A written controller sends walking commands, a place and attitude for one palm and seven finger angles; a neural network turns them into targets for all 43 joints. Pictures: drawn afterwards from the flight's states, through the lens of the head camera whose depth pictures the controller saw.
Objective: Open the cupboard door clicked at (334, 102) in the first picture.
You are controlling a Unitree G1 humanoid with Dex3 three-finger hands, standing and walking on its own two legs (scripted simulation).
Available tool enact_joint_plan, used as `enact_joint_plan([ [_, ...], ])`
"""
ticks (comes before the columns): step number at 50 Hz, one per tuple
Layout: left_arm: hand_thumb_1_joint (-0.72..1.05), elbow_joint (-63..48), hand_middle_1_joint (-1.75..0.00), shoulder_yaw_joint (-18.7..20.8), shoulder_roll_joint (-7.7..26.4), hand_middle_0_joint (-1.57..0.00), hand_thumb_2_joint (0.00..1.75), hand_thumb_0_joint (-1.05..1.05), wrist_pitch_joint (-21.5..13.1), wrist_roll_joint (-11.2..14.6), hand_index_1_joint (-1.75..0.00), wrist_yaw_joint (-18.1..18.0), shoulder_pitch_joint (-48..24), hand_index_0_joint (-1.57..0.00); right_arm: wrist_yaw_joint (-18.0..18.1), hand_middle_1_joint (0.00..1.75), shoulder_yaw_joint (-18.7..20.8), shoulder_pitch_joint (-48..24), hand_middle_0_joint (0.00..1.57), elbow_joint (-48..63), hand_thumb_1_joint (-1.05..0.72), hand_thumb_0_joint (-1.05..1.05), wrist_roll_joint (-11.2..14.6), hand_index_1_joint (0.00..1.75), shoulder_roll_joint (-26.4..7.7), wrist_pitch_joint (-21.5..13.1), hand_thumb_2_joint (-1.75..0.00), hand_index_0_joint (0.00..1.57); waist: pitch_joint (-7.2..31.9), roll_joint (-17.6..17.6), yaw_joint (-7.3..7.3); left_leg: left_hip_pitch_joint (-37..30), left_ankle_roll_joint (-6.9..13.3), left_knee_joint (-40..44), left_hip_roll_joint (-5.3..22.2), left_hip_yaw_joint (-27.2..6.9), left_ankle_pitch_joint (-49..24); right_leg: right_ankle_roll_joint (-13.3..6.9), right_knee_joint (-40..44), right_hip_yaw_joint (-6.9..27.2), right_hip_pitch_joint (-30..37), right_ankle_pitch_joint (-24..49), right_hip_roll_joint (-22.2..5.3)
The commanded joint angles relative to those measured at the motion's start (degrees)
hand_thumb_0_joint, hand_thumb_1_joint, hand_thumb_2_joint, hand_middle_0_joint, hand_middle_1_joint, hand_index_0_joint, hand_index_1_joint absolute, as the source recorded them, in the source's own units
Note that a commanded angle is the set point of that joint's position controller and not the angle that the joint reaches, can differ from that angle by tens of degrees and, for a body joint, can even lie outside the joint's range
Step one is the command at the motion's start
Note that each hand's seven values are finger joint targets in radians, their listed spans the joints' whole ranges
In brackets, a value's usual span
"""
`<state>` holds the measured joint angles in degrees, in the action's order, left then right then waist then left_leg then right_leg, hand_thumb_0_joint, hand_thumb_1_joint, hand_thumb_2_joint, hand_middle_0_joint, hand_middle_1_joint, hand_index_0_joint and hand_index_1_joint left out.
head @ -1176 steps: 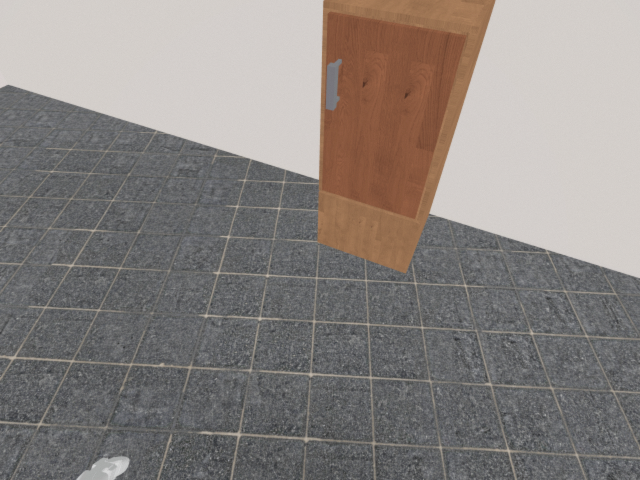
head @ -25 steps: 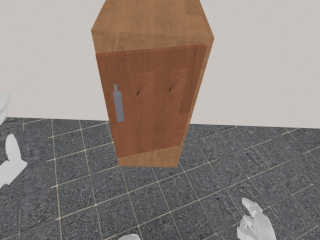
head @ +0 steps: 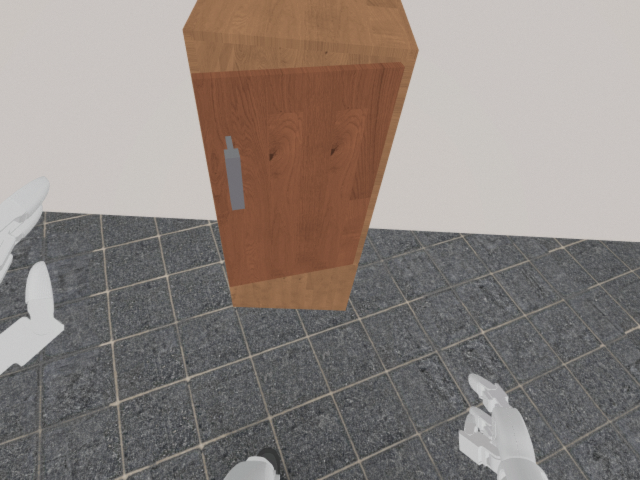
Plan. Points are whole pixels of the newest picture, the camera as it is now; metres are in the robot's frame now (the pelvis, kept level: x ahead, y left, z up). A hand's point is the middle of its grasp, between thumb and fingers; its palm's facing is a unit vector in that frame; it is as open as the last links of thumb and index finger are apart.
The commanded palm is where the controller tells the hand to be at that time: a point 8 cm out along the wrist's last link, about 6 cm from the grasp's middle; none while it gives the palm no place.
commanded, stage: step back with the hand held close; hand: left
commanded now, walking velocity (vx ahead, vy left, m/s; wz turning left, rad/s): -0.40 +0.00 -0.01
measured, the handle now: (233, 173) +0.61 +0.20 -0.02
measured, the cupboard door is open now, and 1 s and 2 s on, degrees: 15 15 15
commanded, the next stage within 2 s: stop stepping back and stand still in 0.20 s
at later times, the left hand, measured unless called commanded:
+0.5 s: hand out of the picture +0.06 +0.32 +0.19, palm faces +0.34 -0.80 -0.49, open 7.4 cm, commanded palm +0.05 +0.37 +0.19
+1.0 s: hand out of the picture -0.05 +0.37 +0.22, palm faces +0.40 -0.74 -0.54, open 7.4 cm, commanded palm -0.08 +0.41 +0.19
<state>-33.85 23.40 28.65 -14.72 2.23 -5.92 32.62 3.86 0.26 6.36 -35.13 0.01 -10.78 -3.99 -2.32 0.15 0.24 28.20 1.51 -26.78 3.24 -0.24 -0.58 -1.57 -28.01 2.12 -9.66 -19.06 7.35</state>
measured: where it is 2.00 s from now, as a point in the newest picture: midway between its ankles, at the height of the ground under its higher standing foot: outside the picture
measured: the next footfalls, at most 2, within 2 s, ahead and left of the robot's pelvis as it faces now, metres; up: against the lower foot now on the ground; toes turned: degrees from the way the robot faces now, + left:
right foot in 0.48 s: -0.16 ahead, -0.04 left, +0.00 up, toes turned -7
left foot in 0.62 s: +0.00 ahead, +0.22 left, +0.00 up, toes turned -3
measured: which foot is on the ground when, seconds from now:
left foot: down 0.00-0.46, up 0.48-0.60, down 0.62-0.88, up 0.90-1.00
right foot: down 0.00-0.22, up 0.24-0.46, down 0.48-0.60, up 0.62-0.88, down 0.90-1.00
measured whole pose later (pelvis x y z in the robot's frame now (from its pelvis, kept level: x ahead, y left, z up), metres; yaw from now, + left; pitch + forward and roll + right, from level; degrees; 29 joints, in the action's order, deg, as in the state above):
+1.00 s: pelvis -0.24 +0.12 +0.00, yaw -4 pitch -1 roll +1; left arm -35.8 29.5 33.3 -10.8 2.1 -6.8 32.2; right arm 3.7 0.1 14.6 -41.7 -0.5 -10.0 -2.6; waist 2.7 -4.8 -1.9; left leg 36.6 -1.4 -62.1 3.8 0.7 18.7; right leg -6.8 -34.4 -7.0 -15.9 -18.5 2.5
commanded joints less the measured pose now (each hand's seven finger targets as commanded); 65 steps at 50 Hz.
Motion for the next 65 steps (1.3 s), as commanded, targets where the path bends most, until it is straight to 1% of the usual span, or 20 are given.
enact_joint_plan([
  [1,0.9,-6.88,-0.3,12.03,11.42,-0.2,0.9,0.0,-3.76,1.71,-0.3,-2.28,0.4,-0.2,1.25,0.3,2.95,-4.07,0.2,8.93,-0.9,0.0,0.13,0.3,-8.05,-2.37,-0.9,0.2,7.6,2.77,0.5,-24.37,-1.2,-6.17,-1.23,-1.13,7.53,1.84,13.12,5.33,-20.92,10.99,-11.66],
  [8,0.9,-0.03,-0.3,5.25,8.35,-0.2,0.9,0.0,-2.96,1.25,-0.3,-1.96,-9.53,-0.2,2.49,0.3,2.43,-2.34,0.2,7.82,-0.9,0.0,0.02,0.3,-9.5,-2.44,-0.9,0.2,-5.24,0.62,1.89,-23.02,-2.18,-2.4,-0.48,-6.82,13.75,-0.41,15.22,2.25,-29.96,-4.59,-8.53],
  [12,0.9,-5.7,-0.3,7.53,9.24,-0.2,0.9,0.0,-4.2,0.78,-0.3,-1.37,-11.51,-0.2,2.17,0.3,3.51,-3.09,0.2,9.5,-0.9,0.0,-1.68,0.3,-12.23,-3.3,-0.9,0.2,7.17,17.78,-0.1,0.92,1.62,31.82,15.79,-27.37,46.28,0.72,-21.56,0.35,5.91,-9.04,2.99],
  [20,0.9,-23.89,-0.3,9.63,10.67,-0.2,0.9,0.0,0.4,1.75,-0.3,-2.52,3.93,-0.2,-0.84,0.3,2.78,0.5,0.2,9.24,-0.9,0.0,-1.49,0.3,-6.07,-6.66,-0.9,0.2,25.5,17.49,-4.11,-27.82,-11.25,19.31,1.04,0.8,21.12,-1.63,-14.55,-11.36,-1.65,-15.05,3.25],
  [22,0.9,-22.68,-0.3,11.82,12.35,-0.2,0.9,0.0,2.05,1.99,-0.3,-3.59,3.84,-0.2,-1.2,0.3,2.89,-0.48,0.2,7.19,-0.9,0.0,-0.62,0.3,-5.64,-5.88,-0.9,0.2,18.31,2.14,-4.38,-26.27,-14.71,-16.71,-5.94,8.15,17.09,-8.4,12.56,-6.66,-14.28,-21.35,-9.65],
  [23,0.9,-22.08,-0.3,11.52,12.08,-0.2,0.9,0.0,2.5,2.11,-0.3,-3.73,-0.89,-0.2,-0.73,0.3,3.45,-0.2,0.2,5.1,-0.9,0.0,0.1,0.3,-6.77,-5.15,-0.9,0.2,7.61,-19.35,-1.18,-23.37,-10.04,-50.8,-3.32,-6.67,23.66,-14.87,18.87,14.44,-37.11,-20.92,-26.2],
  [25,0.9,-20.96,-0.3,14.84,15.46,-0.2,0.9,0.0,3.74,3.83,-0.3,-3.17,-15.45,-0.2,-0.58,0.3,3.07,4.22,0.2,2.95,-0.9,0.0,-0.55,0.3,-5.77,-4.43,-0.9,0.2,3.53,-12.86,4.32,-6.79,-4.63,-66.62,-1.56,-12.38,25.53,-16.76,14.86,7.2,-35.72,-7.58,-30.89],
  [26,0.9,-15.37,-0.3,13.97,15.82,-0.2,0.9,0.0,4.19,3.44,-0.3,-2.89,-23.7,-0.2,-1.61,0.3,0.81,3.93,0.2,5.83,-0.9,0.0,-0.93,0.3,-4.16,-4.42,-0.9,0.2,6.27,-12.0,5.92,-11.85,-4.49,-55.25,3.89,-8.38,27.62,-3.22,5.36,2.67,-31.05,-1.15,-28.74],
  [28,0.9,0.69,-0.3,5.91,6.99,-0.2,0.9,0.0,6.86,0.93,-0.3,-1.62,-24.26,-0.2,0.55,0.3,1.63,-3.55,0.2,5.33,-0.9,0.0,0.28,0.3,-8.32,-3.57,-0.9,0.2,-7.47,0.63,3.16,-15.44,-2.08,-19.74,0.38,-3.33,21.93,-3.53,1.1,0.65,-33.47,-18.86,-16.39],
  [30,0.9,1.41,-0.3,3.68,5.8,-0.2,0.9,0.0,6.75,0.52,-0.3,-1.87,-27.6,-0.2,0.77,0.3,0.57,-1.98,0.2,5.41,-0.9,0.0,-0.24,0.3,-10.88,-4.66,-0.9,0.2,-9.57,40.91,2.8,-9.49,-0.96,11.18,9.22,-23.06,45.4,0.03,-30.61,-8.27,-31.27,-20.45,-5.05],
  [32,0.9,-2.64,-0.3,5.41,9.19,-0.2,0.9,0.0,2.7,-0.99,-0.3,-2.1,-32.36,-0.2,-0.29,0.3,-0.55,-1.3,0.2,7.38,-0.9,0.0,-0.45,0.3,-7.99,-6.4,-0.9,0.2,-13.2,29.73,1.76,5.79,3.67,25.49,16.19,-39.53,60.15,0.09,-41.66,-1.92,-24.65,-12.47,-4.09],
  [35,0.9,-13.92,-0.3,5.03,6.87,-0.2,0.9,0.0,3.05,0.98,-0.3,-0.61,-15.98,-0.2,-2.31,0.3,1.62,-1.69,0.2,8.8,-0.9,0.0,-0.61,0.3,-7.25,-5.98,-0.9,0.2,6.34,12.56,-0.37,-1.37,-4.59,22.37,10.79,-27.45,51.16,0.68,-41.62,-4.61,-12.29,-10.49,-1.47],
  [41,0.9,-25.2,-0.3,10.63,11.08,-0.2,0.9,0.0,1.94,1.11,-0.3,-3.0,8.92,-0.2,-2.32,0.3,1.07,-1.22,0.2,10.91,-0.9,0.0,-1.71,0.3,-5.25,-4.76,-0.9,0.2,13.81,18.22,-2.08,3.2,-2.76,16.76,7.4,-5.11,38.24,-1.67,-13.17,-12.14,12.85,-12.63,-0.19],
  [43,0.9,-18.37,-0.3,12.87,12.12,-0.2,0.9,0.0,3.84,0.34,-0.3,-3.72,5.61,-0.2,-1.18,0.3,0.89,-0.65,0.2,8.74,-0.9,0.0,-1.11,0.3,-3.22,-2.77,-0.9,0.2,8.88,0.21,-2.82,11.78,-4.29,-12.1,-0.54,5.21,33.26,-5.95,6.83,-2.85,13.51,-14.5,-8.47],
  [44,0.9,-16.47,-0.3,13.48,12.09,-0.2,0.9,0.0,4.17,0.49,-0.3,-4.14,1.05,-0.2,-0.18,0.3,1.67,-0.46,0.2,7.46,-0.9,0.0,0.49,0.3,-3.38,-2.07,-0.9,0.2,5.79,-13.12,-1.32,14.15,-3.61,-36.38,-3.71,2.89,29.76,-12.97,17.41,20.31,0.35,-19.52,-24.36],
  [47,0.9,-8.82,-0.3,18.88,19.27,-0.2,0.9,0.0,2.59,1.25,-0.3,-2.95,-16.58,-0.2,-0.4,0.3,1.6,0.79,0.2,4.83,-0.9,0.0,-1.14,0.3,-5.93,-3.35,-0.9,0.2,0.37,-11.99,5.78,0.03,-3.58,-46.37,7.37,-6.45,18.21,-9.58,17.83,20.4,-30.6,-18.77,-30.02],
  [51,0.9,10.93,-0.3,7.96,5.5,-0.2,0.9,0.0,3.13,0.23,-0.3,-2.52,-7.93,-0.2,2.55,0.3,2.54,1.19,0.2,4.02,-0.9,0.0,0.13,0.3,-7.05,-4.26,-0.9,0.2,0.82,2.27,0.78,-1.17,-1.06,-24.7,0.94,5.56,23.03,-7.74,16.21,12.1,-17.66,-30.6,-22.42],
  [56,0.9,0.33,-0.3,-0.21,0.68,-0.2,0.9,0.0,2.04,-0.98,-0.3,-3.24,-9.29,-0.2,2.43,0.3,1.11,2.43,0.2,6.07,-0.9,0.0,-0.46,0.3,-7.38,-6.25,-0.9,0.2,1.91,-10.7,0.62,-10.88,0.79,-1.14,-1.92,7.9,23.55,-3.99,11.05,4.33,-5.75,-15.34,-18.04],
  [61,0.9,-15.54,-0.3,8.39,11.11,-0.2,0.9,0.0,-1.5,-2.03,-0.3,-4.01,-14.66,-0.2,1.55,0.3,1.63,2.18,0.2,6.85,-0.9,0.0,-0.59,0.3,-8.02,-7.02,-0.9,0.2,-0.13,20.7,1.4,-18.98,9.58,16.8,17.81,-20.94,24.0,1.65,-26.25,-4.82,-23.46,-11.25,-8.79],
  [65,0.9,-12.87,-0.3,10.33,9.83,-0.2,0.9,0.0,0.01,-1.84,-0.3,-4.72,-7.04,-0.2,0.31,0.3,1.99,3.07,0.2,6.68,-0.9,0.0,0.13,0.3,-7.76,-8.02,-0.9,0.2,-0.04,19.25,-0.37,-8.87,5.76,10.6,11.95,-4.5,18.4,2.13,-13.62,-7.41,-7.76,-2.68,-8.85],
])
